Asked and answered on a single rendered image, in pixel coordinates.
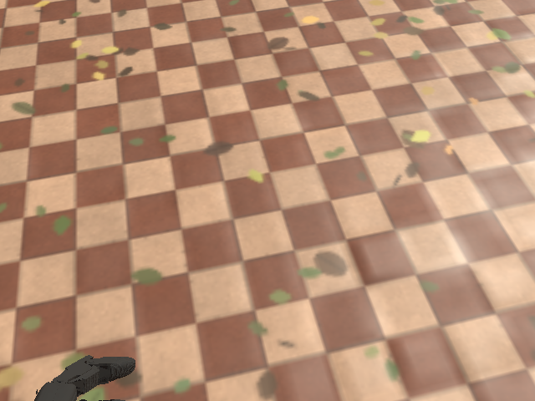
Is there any robot left hand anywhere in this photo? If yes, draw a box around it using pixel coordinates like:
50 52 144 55
34 355 135 401

